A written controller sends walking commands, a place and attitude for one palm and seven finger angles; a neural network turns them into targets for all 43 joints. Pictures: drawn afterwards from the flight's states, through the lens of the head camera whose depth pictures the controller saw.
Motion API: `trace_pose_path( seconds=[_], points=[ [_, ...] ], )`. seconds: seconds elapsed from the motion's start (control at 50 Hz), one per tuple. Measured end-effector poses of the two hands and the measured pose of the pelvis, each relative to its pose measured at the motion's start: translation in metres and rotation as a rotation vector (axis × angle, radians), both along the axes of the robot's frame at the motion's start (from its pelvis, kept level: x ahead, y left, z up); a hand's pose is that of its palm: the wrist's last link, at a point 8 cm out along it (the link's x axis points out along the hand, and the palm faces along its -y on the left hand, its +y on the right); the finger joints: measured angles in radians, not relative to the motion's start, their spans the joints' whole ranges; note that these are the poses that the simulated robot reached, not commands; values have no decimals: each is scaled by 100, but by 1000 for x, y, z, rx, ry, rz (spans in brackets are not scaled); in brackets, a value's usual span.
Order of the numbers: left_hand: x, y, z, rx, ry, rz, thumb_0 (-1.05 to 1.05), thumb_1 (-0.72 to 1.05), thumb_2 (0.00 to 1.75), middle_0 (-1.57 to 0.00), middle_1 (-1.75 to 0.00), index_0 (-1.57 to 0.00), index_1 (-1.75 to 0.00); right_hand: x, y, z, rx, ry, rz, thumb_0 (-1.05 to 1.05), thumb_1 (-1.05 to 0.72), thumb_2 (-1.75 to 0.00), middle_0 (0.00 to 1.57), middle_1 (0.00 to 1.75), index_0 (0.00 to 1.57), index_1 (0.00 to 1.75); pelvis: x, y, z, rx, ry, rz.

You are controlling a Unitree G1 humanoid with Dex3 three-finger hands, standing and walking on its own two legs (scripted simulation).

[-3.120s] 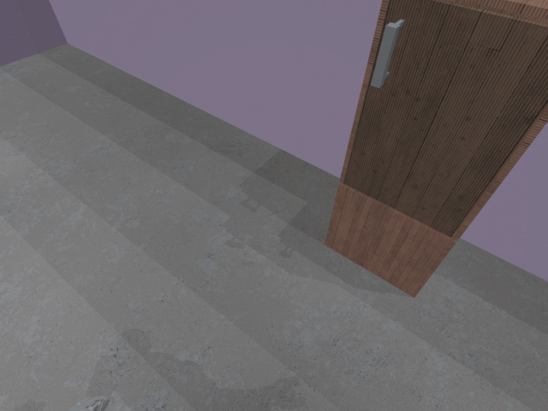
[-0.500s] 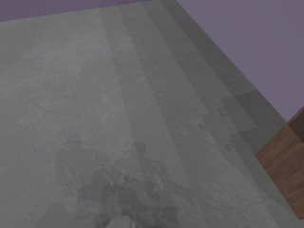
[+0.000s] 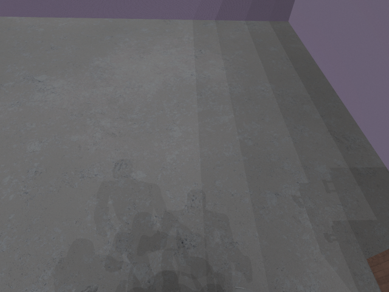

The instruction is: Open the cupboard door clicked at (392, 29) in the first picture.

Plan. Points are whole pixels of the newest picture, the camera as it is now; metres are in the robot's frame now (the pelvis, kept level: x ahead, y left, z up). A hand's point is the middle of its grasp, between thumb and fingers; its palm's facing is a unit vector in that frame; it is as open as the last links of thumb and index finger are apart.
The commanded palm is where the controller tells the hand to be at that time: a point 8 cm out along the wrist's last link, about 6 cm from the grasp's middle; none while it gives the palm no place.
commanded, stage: turn to face it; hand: left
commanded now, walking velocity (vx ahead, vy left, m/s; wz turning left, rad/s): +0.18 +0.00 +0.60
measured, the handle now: out of the picture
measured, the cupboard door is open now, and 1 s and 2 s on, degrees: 0 0 0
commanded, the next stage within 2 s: none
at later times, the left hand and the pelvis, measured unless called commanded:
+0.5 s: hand out of the picture +0.07 +0.18 -0.19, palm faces +0.04 -0.99 -0.15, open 7.3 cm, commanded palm none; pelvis +0.08 +0.00 -0.01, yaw -5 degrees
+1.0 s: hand (152, 233) +0.29 +0.12 -0.16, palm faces -0.38 -0.88 -0.28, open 7.4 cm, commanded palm none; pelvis +0.08 -0.02 -0.02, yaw -23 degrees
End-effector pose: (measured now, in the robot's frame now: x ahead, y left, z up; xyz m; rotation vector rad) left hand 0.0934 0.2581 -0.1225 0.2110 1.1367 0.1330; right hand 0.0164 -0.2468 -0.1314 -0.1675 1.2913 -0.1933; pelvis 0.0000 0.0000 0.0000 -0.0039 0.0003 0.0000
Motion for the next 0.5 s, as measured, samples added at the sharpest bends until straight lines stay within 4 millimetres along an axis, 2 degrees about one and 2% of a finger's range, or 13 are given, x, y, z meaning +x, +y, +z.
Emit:
trace_pose_path(
  seconds=[0.08,0.12,0.22,0.32,0.42,0.5],
  points=[
    [33,-21,1,14,-78,3,1,91,90,-19,-30,-20,-30,4,-19,-20,19,71,3,0,-90,-90,20,30,20,30,23,-18,-12,10,-3,47],
    [38,-30,1,21,-106,26,1,91,90,-20,-30,-20,-30,13,-28,-27,18,102,25,0,-90,-90,20,30,20,30,30,-24,-15,6,-14,76],
    [16,-48,1,6,-11,89,1,91,90,-20,-30,-20,-30,59,-35,-19,14,75,63,1,-91,-90,20,30,20,30,52,-28,-3,14,-22,76],
    [-15,-54,-11,-28,170,111,1,93,90,-20,-30,-20,-30,107,-22,-9,13,-9,60,0,-91,-90,20,30,20,30,68,-26,2,11,-7,25],
    [-35,-45,-28,-74,296,118,1,92,90,-20,-30,-20,-30,144,1,-2,-5,-84,46,0,-91,-90,20,30,20,30,77,-11,-3,-15,-3,-36],
    [-27,-27,-42,-96,333,106,1,91,90,-20,-30,-20,-30,155,19,6,-32,-138,25,0,-91,-90,20,30,20,30,82,4,-8,-18,-15,-88]
  ],
)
